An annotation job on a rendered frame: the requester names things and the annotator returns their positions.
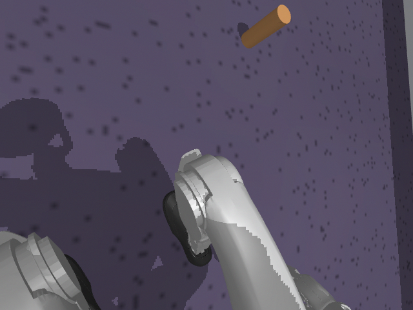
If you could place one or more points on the right robot hand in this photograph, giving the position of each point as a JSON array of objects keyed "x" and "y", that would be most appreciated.
[{"x": 312, "y": 293}]

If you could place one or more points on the right robot foot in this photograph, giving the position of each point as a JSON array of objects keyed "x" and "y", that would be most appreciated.
[{"x": 177, "y": 227}]

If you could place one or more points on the left robot foot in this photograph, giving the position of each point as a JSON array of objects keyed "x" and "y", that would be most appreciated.
[{"x": 84, "y": 283}]

